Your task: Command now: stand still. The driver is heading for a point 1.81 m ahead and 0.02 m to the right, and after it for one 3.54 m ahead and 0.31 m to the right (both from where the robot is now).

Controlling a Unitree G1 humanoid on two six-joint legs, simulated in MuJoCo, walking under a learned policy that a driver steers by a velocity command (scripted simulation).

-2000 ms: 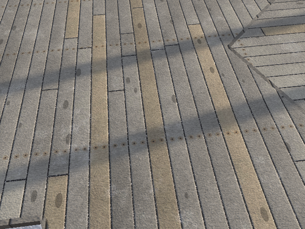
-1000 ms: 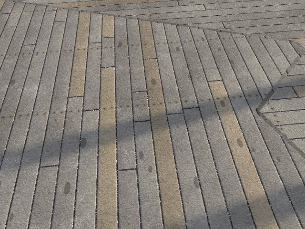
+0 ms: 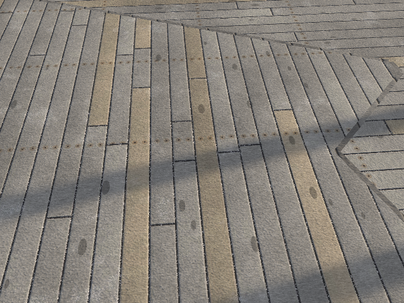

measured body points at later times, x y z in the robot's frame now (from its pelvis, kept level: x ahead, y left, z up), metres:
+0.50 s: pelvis +0.02 +0.00 +0.00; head +0.02 +0.00 +0.45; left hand +0.07 +0.25 -0.15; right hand -0.03 -0.23 -0.16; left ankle -0.06 +0.11 -0.73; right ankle +0.06 -0.11 -0.73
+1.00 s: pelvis +0.21 -0.04 +0.01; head +0.22 -0.05 +0.46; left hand +0.14 +0.19 -0.14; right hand +0.39 -0.29 -0.11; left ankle +0.38 +0.13 -0.68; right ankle +0.10 -0.13 -0.74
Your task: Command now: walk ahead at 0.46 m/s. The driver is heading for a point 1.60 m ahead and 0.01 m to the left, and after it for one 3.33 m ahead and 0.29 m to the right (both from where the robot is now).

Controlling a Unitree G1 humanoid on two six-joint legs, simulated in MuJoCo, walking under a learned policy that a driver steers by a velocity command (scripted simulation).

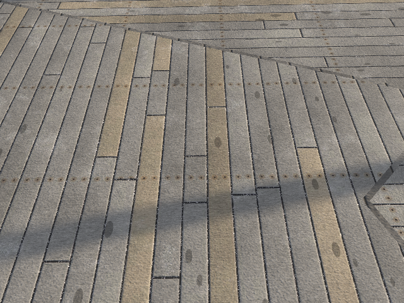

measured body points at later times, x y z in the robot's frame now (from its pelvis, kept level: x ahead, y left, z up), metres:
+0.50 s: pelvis +0.30 +0.06 +0.01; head +0.31 +0.07 +0.46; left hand +0.45 +0.32 -0.11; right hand +0.29 -0.20 -0.14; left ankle +0.27 +0.14 -0.74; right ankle +0.45 -0.12 -0.67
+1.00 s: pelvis +0.59 -0.02 +0.00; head +0.61 -0.03 +0.45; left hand +0.61 +0.25 -0.13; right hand +0.71 -0.28 -0.12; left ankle +0.67 +0.17 -0.66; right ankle +0.58 -0.09 -0.74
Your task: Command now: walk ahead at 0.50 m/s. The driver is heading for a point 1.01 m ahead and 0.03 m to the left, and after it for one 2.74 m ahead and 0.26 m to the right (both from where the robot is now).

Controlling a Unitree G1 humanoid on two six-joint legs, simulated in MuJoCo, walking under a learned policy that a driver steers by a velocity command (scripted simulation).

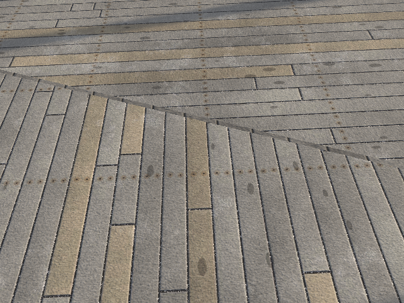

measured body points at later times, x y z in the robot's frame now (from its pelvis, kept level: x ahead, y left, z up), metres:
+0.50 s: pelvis +0.29 +0.08 +0.00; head +0.31 +0.08 +0.44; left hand +0.38 +0.35 -0.14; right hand +0.35 -0.19 -0.13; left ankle +0.32 +0.16 -0.75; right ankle +0.29 -0.09 -0.66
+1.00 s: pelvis +0.57 +0.00 -0.01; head +0.60 -0.01 +0.44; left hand +0.67 +0.27 -0.13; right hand +0.63 -0.27 -0.15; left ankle +0.50 +0.15 -0.65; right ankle +0.62 -0.08 -0.75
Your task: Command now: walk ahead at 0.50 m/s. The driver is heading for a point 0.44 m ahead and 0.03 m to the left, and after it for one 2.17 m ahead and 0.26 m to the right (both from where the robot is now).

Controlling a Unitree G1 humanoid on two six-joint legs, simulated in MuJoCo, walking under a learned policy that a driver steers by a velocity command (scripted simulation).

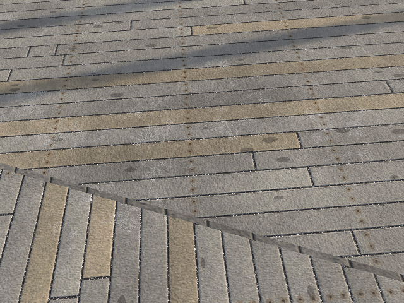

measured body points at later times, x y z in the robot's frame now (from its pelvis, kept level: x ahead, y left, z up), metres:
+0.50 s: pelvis +0.28 +0.06 -0.01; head +0.32 +0.07 +0.44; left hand +0.27 +0.33 -0.16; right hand +0.45 -0.19 -0.12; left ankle +0.37 +0.15 -0.74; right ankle +0.11 -0.08 -0.64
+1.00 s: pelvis +0.39 +0.04 +0.00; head +0.40 +0.03 +0.45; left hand +0.48 +0.30 -0.13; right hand +0.47 -0.21 -0.15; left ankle +0.37 +0.15 -0.74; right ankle +0.42 -0.08 -0.74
